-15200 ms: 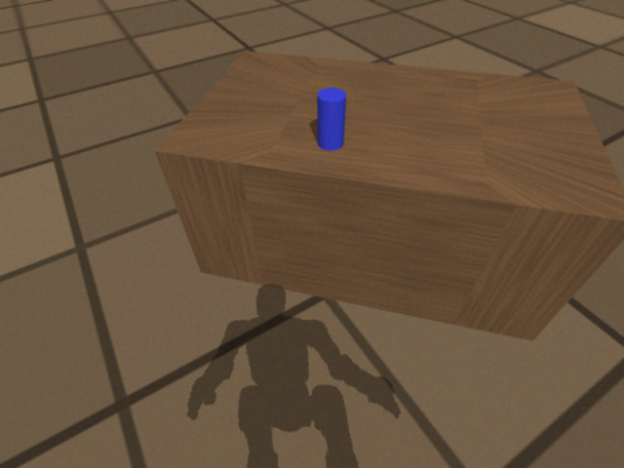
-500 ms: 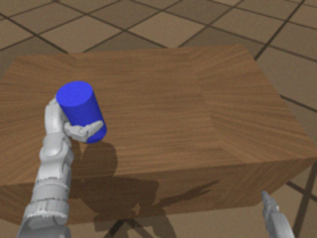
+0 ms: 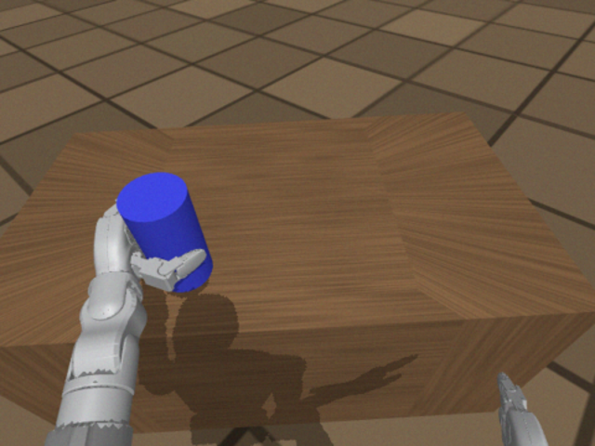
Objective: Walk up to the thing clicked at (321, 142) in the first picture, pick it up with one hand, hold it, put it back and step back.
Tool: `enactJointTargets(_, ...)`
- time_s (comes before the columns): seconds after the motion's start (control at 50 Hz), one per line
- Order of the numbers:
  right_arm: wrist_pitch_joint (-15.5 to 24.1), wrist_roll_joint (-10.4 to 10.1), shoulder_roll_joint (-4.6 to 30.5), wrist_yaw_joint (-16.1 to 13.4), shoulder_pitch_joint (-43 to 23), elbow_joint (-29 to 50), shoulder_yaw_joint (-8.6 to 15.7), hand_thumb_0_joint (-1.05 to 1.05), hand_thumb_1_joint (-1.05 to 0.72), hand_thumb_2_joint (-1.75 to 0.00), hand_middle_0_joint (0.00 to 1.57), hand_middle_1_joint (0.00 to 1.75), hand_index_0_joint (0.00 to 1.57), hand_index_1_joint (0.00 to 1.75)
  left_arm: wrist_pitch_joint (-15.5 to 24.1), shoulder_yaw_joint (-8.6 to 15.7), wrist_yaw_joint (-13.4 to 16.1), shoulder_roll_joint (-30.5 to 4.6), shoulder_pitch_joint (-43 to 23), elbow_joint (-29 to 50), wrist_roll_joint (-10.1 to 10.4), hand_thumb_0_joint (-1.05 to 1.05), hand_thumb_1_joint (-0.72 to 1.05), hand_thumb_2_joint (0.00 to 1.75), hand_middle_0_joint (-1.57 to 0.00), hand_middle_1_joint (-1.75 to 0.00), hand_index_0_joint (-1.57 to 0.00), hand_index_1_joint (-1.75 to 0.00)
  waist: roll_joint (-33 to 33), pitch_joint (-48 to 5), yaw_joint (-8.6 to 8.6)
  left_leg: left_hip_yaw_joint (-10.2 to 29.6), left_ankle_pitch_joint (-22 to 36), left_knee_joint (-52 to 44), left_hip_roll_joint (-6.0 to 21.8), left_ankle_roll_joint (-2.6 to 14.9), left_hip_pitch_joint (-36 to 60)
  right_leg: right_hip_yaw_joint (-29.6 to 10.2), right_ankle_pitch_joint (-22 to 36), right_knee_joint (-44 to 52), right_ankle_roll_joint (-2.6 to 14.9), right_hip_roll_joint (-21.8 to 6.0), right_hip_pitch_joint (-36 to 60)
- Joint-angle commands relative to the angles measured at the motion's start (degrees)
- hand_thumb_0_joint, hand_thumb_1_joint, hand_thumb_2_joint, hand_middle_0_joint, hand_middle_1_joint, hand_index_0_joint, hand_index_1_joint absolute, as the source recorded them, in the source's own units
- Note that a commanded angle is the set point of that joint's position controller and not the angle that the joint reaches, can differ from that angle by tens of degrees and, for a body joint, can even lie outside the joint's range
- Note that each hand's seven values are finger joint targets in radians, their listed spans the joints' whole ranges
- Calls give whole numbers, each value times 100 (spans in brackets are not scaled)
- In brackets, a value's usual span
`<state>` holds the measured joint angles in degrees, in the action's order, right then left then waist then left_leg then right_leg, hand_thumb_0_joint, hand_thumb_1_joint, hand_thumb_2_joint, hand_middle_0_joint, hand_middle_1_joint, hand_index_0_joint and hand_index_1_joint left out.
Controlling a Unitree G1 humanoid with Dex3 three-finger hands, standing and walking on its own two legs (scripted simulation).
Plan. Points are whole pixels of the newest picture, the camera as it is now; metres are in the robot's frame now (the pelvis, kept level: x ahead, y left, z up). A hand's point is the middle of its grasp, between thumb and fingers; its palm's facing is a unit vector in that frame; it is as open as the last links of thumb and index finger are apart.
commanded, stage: lift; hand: left
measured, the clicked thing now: (171, 236) +0.37 +0.17 +0.13
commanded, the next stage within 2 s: hold in 0.18 s
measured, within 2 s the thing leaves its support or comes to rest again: neither
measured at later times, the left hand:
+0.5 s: hand (160, 241) +0.35 +0.17 +0.15, palm faces +0.18 -0.98 -0.02, open 10.8 cm
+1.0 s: hand (155, 240) +0.34 +0.17 +0.16, palm faces +0.18 -0.98 -0.02, open 10.8 cm
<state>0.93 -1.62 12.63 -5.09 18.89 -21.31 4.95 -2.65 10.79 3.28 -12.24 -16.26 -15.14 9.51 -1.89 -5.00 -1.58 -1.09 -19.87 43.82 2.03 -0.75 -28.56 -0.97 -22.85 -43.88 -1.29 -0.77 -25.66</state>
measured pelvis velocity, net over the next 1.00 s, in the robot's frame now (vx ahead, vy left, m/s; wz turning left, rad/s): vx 0.02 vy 0.00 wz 0.01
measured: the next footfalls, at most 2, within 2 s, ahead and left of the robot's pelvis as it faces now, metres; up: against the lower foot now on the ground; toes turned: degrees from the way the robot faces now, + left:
none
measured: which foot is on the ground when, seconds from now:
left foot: down 0.00-1.00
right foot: down 0.00-1.00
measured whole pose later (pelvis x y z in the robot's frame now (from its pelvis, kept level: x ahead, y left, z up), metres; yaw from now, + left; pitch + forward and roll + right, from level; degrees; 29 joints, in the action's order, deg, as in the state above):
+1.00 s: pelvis +0.02 +0.00 +0.02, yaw +1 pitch +0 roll +0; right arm 8.9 -1.4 11.6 -4.7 14.8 -32.6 5.1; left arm -14.4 10.1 2.5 -9.9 -5.2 5.2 10.1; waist -2.8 -2.4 -0.6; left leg -0.6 -18.1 36.0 1.4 -0.7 -18.3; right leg -0.1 -20.9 -35.2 -1.4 -1.3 -14.7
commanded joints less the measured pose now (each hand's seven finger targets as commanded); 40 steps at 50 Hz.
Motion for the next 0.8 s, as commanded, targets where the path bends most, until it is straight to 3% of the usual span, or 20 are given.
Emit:
enactJointTargets(0.0, 412, -7, 694, -16, -532, 854, 304, 0, 54, -5, 5, 5, 5, 5, 377, 316, -23, -947, -2512, 2039, 112, 0, 5, 129, -125, -142, -128, -143, 110, -1381, 45, -74, 776, -708, -110, 104, 1122, 219, 1119, 856, 58, 93, 235)
enactJointTargets(0.12, 534, 2, 716, -44, -665, 685, 302, 0, 54, -5, 5, 5, 5, 5, 325, 368, -2, -920, -2375, 2309, 124, 0, 4, 130, -126, -144, -128, -144, 162, -1332, 77, -52, 894, -796, -100, 94, 1280, 237, 1171, 923, 46, 102, 380)
enactJointTargets(0.16, 581, 2, 811, -71, -635, 721, 355, 0, 53, -6, 5, 5, 5, 5, 276, 547, 38, -1066, -2125, 2222, 97, 0, 2, 130, -127, -144, -129, -145, 241, -1498, 70, -48, 1058, -791, -94, 106, 1441, 228, 1331, 925, 27, 99, 486)
enactJointTargets(0.18, 593, 1, 522, -56, -663, 716, 132, 0, 53, -5, 5, 5, 5, 5, 293, 356, 29, -932, -2304, 2659, 78, 0, 2, 129, -126, -144, -128, -144, 18, -1604, 111, -63, 1208, -763, -103, 97, 1482, 211, 1470, 918, 36, 84, 547)
enactJointTargets(0.2, 600, 9, 646, -73, -601, 613, 260, 0, 53, -6, 5, 5, 5, 5, 276, 430, 42, -974, -2243, 2570, 89, 0, 1, 130, -127, -144, -129, -145, 108, -1629, 55, -70, 1284, -752, -105, 107, 1523, 210, 1570, 912, 19, 85, 587)
enactJointTargets(0.24, 642, 5, 498, -69, -604, 464, 110, 0, 53, -6, 5, 5, 5, 5, 245, 326, 25, -854, -2120, 2738, 104, 0, 2, 130, -126, -145, -129, -145, 34, -1470, 60, -66, 1297, -780, -107, 113, 1534, 214, 1592, 933, 15, 77, 556)
enactJointTargets(0.26, 649, 18, 679, -81, -641, 369, 279, 0, 52, -6, 5, 5, 5, 5, 205, 431, 34, -954, -2038, 2544, 103, 0, 4, 130, -127, -145, -130, -146, 31, -1418, 51, -61, 1301, -801, -99, 109, 1499, 221, 1593, 937, 20, 82, 556)
enactJointTargets(0.32, 716, 14, 376, -54, -700, 479, -41, 0, 51, -6, 5, 5, 5, 5, 163, 331, 9, -864, -2135, 2878, 102, 0, 2, 123, -126, -142, -128, -142, 19, -1500, 85, -64, 1317, -814, -111, 126, 1534, 221, 1626, 1005, 12, 69, 711)
enactJointTargets(0.4, 781, 3, 517, -61, -660, 125, 138, 0, 52, -6, 5, 5, 5, 5, 71, 318, -36, -881, -2018, 3071, 120, 0, 0, 123, -124, -141, -126, -141, -215, -1208, 44, -52, 1333, -916, -107, 88, 1626, 260, 1609, 1049, 47, 89, 551)
enactJointTargets(0.42, 816, 2, 509, -58, -699, 139, 158, 0, 52, -6, 5, 5, 5, 5, 22, 150, -56, -711, -2074, 3130, 118, 0, -1, 121, -124, -139, -126, -140, -151, -1143, -16, -64, 1229, -927, -126, 97, 1634, 254, 1536, 1108, 37, 83, 508)
enactJointTargets(0.44, 859, 14, 828, -90, -673, 326, 339, 0, 51, -6, 5, 5, 5, 5, -82, 491, -37, -965, -1730, 2741, 132, 0, -1, 121, -124, -140, -126, -140, 127, -1244, -61, -60, 1271, -921, -116, 129, 1723, 255, 1593, 1160, -1, 82, 656)
enactJointTargets(0.5, 870, -15, 534, -26, -599, 43, 194, 0, 51, -6, 5, 5, 5, 5, -149, 255, -67, -802, -2116, 3372, 122, 0, -3, 120, -123, -139, -126, -140, -186, -1168, 42, -53, 1334, -988, -125, 98, 1725, 274, 1623, 1170, 49, 85, 651)
enactJointTargets(0.54, 918, -16, 646, -29, -741, 224, 248, 0, 51, -6, 5, 5, 5, 5, -256, 465, -67, -826, -1618, 2934, 163, 0, -1, 119, -124, -138, -126, -139, 236, -1079, 75, -10, 1397, -1021, -111, 121, 1713, 325, 1643, 1221, 17, 99, 781)
enactJointTargets(0.56, 941, -16, 494, 7, -761, 249, 118, 0, 51, -6, 5, 5, 5, 5, -245, 340, -83, -679, -1684, 3202, 191, 0, 0, 120, -125, -139, -127, -140, 218, -1148, 104, 3, 1476, -1023, -106, 127, 1735, 330, 1719, 1201, 21, 99, 856)
enactJointTargets(0.58, 943, -19, 483, 7, -828, 224, 119, 0, 51, -6, 5, 5, 5, 5, -273, 460, -79, -780, -1622, 3031, 183, 0, -1, 122, -125, -141, -127, -141, 249, -1141, 131, -9, 1479, -1033, -115, 131, 1704, 315, 1721, 1228, 18, 91, 854)
enactJointTargets(0.62, 985, 1, 746, -24, -821, 198, 337, 0, 51, -6, 5, 5, 5, 5, -320, 425, -76, -739, -1553, 2972, 179, 0, -3, 121, -125, -141, -127, -141, 302, -1024, 79, -12, 1463, -1078, -108, 129, 1763, 317, 1693, 1239, 12, 99, 831)
enactJointTargets(0.72, 1036, 1, 440, 45, -890, 93, 79, 0, 50, -6, 5, 5, 5, 5, -369, 213, -92, -588, -1542, 3519, 140, 0, -7, 121, -126, -141, -128, -142, -38, -1236, 174, 15, 1786, -1079, -111, 94, 1900, 339, 1933, 1194, 55, 101, 999)
enactJointTargets(0.74, 1035, -1, 563, 27, -826, 0, 211, 0, 50, -6, 5, 5, 5, 5, -378, 347, -85, -681, -1407, 3515, 153, 0, -6, 121, -124, -140, -126, -141, -119, -1289, 162, 13, 1859, -1080, -108, 81, 1974, 335, 1986, 1200, 62, 106, 976)
enactJointTargets(0.76, 1041, 12, 488, 52, -777, -52, 147, 0, 50, -6, 5, 5, 5, 5, -379, 161, -109, -547, -1425, 3697, 141, 0, -5, 119, -123, -139, -125, -139, -110, -1138, 142, 14, 1761, -1109, -120, 82, 1926, 348, 1924, 1240, 60, 105, 968)
enactJointTargets(0.78, 1054, 15, 608, 45, -808, -21, 223, 0, 50, -6, 5, 5, 5, 5, -411, 339, -94, -689, -1341, 3632, 159, 0, -5, 119, -123, -139, -125, -140, -52, -1240, 148, 16, 1843, -1082, -110, 92, 1969, 338, 2001, 1248, 48, 101, 1020)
